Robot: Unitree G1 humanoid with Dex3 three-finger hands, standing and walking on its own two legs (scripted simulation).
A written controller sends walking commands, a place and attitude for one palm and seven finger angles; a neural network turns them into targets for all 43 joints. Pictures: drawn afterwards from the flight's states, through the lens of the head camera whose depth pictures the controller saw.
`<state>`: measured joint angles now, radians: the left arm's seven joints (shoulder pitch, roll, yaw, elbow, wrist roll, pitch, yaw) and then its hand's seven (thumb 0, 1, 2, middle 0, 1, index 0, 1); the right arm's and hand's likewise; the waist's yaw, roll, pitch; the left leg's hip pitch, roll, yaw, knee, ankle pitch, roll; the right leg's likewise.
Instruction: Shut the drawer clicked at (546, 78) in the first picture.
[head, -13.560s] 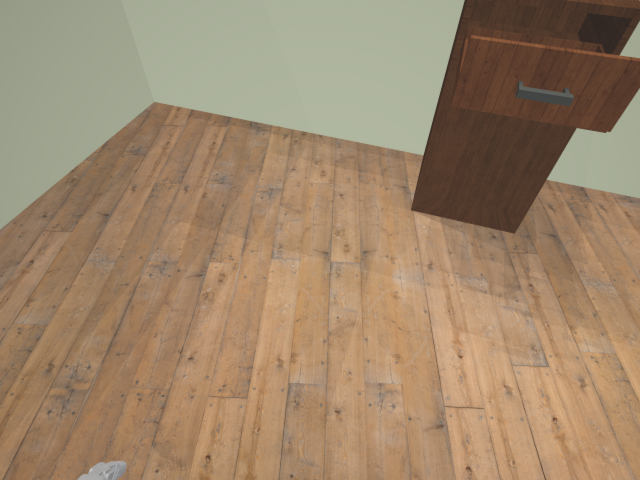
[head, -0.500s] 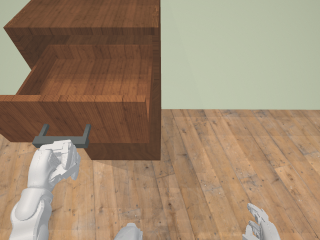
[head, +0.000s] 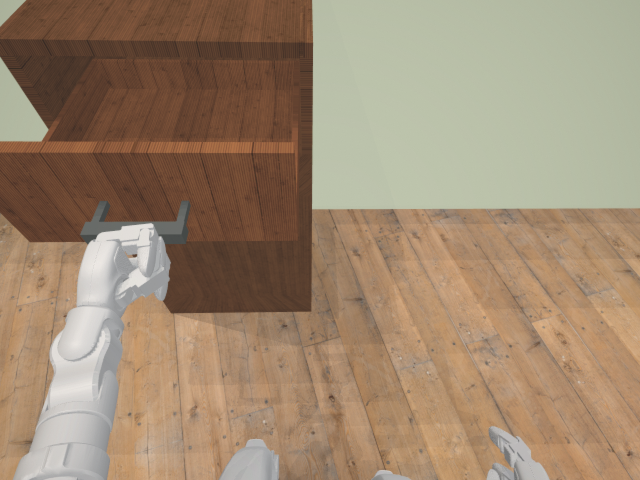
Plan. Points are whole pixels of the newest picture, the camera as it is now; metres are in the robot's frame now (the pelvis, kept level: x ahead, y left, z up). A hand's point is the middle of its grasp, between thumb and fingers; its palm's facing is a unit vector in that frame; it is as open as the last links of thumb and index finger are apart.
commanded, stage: push the drawer shut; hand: left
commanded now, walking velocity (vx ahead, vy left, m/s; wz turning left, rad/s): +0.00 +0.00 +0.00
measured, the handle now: (140, 220) +0.43 +0.25 +0.06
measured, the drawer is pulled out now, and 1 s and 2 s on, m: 0.21 0.09 0.00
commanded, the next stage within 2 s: none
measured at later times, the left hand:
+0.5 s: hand (168, 232) +0.41 +0.21 +0.06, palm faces +0.04 -1.00 -0.02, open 3.0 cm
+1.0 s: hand (180, 195) +0.47 +0.21 +0.06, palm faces +0.05 -1.00 -0.02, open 3.1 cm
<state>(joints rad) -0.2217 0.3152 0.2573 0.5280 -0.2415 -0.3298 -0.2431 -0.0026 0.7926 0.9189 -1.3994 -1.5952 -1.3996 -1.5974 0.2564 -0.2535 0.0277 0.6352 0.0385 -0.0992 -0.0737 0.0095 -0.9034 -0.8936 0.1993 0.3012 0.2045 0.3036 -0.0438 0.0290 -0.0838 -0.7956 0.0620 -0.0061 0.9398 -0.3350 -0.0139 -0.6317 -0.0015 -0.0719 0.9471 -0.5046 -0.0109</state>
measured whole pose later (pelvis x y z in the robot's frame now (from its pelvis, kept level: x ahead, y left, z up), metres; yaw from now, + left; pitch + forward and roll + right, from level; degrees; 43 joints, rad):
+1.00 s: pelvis +0.00 +0.00 -0.01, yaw -2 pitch +17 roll -3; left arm -0.73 0.47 0.38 1.06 -0.14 -0.38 -0.24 0.02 0.80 0.92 -1.40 -1.60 -1.40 -1.60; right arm 0.35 -0.26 0.02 0.67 0.02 0.02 -0.04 0.01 -0.90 -0.89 0.20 0.30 0.20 0.30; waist -0.12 0.02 -0.10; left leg -0.96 0.09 -0.01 1.02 -0.37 -0.01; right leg -0.79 0.02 -0.06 1.01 -0.52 -0.01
